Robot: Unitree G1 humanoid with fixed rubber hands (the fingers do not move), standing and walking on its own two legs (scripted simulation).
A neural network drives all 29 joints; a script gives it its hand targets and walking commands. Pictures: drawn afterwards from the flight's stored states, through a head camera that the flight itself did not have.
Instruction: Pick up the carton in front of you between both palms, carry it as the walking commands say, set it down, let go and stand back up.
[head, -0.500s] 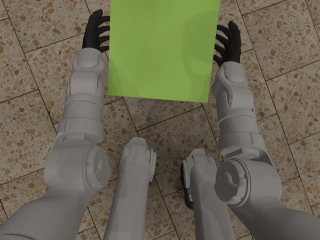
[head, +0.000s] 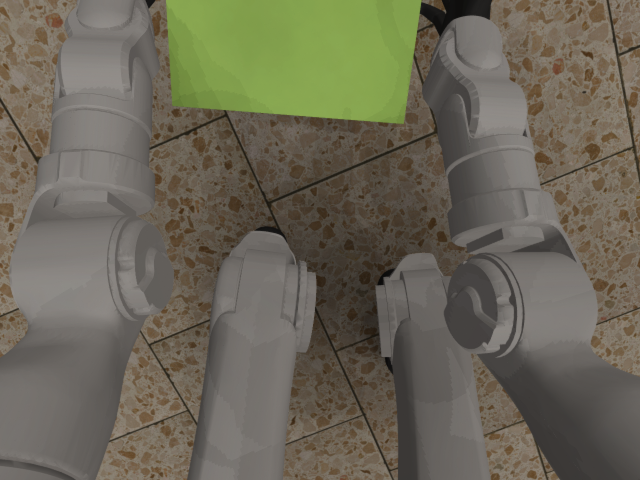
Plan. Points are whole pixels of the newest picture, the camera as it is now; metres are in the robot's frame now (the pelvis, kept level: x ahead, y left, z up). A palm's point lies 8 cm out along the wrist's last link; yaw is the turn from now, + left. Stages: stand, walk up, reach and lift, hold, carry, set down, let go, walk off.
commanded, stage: set down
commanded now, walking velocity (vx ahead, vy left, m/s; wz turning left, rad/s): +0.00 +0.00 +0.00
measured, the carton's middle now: (299, 16) +0.54 +0.13 -0.26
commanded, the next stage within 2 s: none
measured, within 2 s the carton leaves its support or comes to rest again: rests again in 0.68 s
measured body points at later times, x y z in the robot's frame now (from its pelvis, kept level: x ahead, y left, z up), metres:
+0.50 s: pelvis -0.01 +0.00 -0.02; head +0.36 +0.06 +0.22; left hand +0.52 +0.28 -0.20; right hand +0.56 -0.03 -0.19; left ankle +0.12 +0.13 -0.38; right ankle +0.09 -0.13 -0.38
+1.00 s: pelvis +0.00 +0.00 -0.03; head +0.38 +0.06 +0.20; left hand +0.53 +0.28 -0.22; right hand +0.57 -0.03 -0.21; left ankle +0.12 +0.13 -0.38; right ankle +0.09 -0.13 -0.38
